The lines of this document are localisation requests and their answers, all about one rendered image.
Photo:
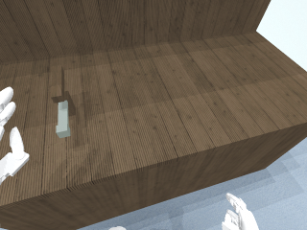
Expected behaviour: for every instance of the robot left hand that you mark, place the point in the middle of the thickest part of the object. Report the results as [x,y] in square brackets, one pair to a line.
[11,163]

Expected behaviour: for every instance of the counter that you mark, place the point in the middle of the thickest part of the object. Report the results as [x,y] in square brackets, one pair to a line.
[165,98]

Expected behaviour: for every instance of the robot right hand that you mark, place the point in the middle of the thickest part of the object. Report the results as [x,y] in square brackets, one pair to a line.
[243,221]

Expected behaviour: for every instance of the tap lever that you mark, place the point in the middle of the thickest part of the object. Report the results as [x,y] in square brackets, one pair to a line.
[63,129]

